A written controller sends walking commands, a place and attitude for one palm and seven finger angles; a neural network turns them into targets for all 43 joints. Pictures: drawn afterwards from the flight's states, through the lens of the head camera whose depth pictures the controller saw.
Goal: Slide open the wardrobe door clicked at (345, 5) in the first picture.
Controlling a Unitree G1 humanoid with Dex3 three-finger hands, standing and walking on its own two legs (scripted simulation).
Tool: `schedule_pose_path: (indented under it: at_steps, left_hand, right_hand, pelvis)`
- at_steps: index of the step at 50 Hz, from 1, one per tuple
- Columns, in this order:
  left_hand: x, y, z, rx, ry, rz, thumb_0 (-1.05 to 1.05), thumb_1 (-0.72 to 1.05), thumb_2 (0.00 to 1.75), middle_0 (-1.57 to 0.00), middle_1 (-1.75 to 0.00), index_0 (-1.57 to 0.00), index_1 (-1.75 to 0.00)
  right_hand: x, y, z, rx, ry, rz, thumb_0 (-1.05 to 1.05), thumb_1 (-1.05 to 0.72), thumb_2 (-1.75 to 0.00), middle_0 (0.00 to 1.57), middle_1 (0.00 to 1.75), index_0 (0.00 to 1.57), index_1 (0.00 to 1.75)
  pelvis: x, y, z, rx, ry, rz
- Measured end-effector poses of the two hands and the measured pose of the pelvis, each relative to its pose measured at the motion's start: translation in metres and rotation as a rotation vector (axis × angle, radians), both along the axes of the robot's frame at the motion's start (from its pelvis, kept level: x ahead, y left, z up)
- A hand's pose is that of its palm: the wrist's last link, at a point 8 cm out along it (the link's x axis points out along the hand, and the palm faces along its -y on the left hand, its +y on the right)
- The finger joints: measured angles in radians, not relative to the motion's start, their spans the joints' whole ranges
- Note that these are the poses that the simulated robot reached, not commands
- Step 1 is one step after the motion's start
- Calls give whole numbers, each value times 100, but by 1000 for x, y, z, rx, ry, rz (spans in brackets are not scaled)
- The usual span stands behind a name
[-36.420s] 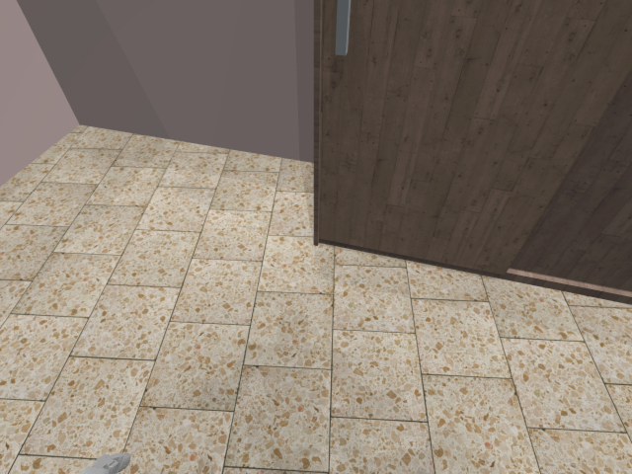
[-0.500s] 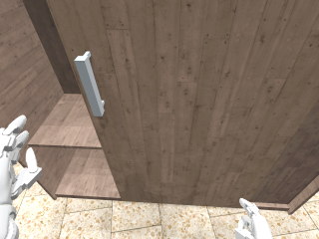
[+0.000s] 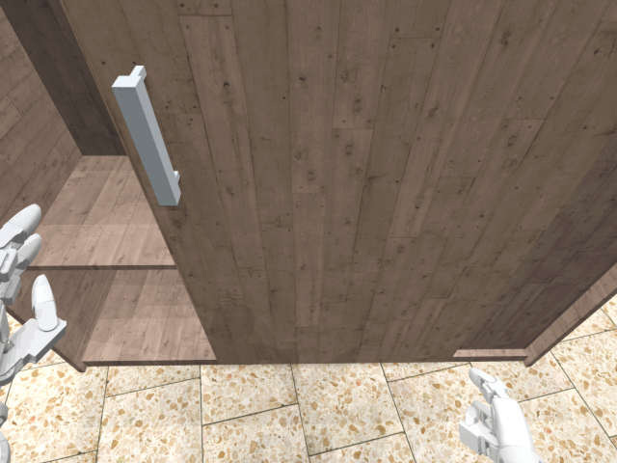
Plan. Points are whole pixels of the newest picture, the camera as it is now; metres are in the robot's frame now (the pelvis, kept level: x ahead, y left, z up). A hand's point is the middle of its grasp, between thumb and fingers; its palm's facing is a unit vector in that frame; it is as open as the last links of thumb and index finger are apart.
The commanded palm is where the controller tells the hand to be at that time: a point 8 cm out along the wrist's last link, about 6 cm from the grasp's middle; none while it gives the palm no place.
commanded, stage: step back with the hand held close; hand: left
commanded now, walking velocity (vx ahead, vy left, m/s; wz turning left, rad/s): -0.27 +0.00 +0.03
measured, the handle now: (155, 139) +0.48 +0.26 +0.16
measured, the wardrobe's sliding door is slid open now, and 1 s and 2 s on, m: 0.45 0.45 0.45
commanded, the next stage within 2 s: stop stepping back and stand still in 0.56 s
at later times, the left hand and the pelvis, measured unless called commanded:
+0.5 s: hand out of the picture +0.05 +0.33 +0.17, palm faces +0.52 -0.77 -0.37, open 7.4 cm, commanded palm +0.01 +0.36 +0.18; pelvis -0.11 +0.05 -0.01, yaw +4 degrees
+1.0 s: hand out of the picture -0.07 +0.44 +0.17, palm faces +0.56 -0.80 -0.21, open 7.4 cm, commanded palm -0.16 +0.44 +0.18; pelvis -0.29 +0.14 -0.01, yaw +1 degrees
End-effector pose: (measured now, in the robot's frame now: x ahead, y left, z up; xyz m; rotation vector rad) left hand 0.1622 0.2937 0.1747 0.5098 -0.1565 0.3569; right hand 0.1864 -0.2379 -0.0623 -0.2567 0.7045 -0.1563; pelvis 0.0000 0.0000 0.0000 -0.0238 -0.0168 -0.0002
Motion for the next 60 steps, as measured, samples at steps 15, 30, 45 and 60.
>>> schedule_pose_path:
  at_steps: [15, 30, 45, 60]
  left_hand:
    - [-93, 57, 6, 80, -100, 92, 2, 89, 90, -22, -31, -22, -30]
    - [-165, 98, 4, 2, -252, 89, 2, 89, 90, -22, -31, -21, -30]
    - [-297, 145, 0, -22, -357, 54, 1, 89, 90, -22, -31, -22, -30]
    - [-342, 145, 42, 71, -132, -198, 2, 89, 90, -22, -31, -21, -30]
  right_hand:
    - [-74, 51, -10, -2, -8, 65, 1, -90, -90, 20, 30, 21, 30]
    - [-144, 94, -2, -41, -72, 100, 1, -90, -90, 20, 30, 21, 30]
    - [-277, 129, -2, -106, -13, 62, 1, -90, -90, 21, 30, 21, 30]
    - [-416, 181, 19, 9, 43, -75, 1, -90, -90, 21, 30, 21, 30]
  pelvis:
    - [-68, 32, -11, -23, 11, 83]
    - [-149, 68, -15, -88, -58, 81]
    - [-248, 120, -23, -61, -27, 20]
    - [-339, 164, 21, -79, -17, -21]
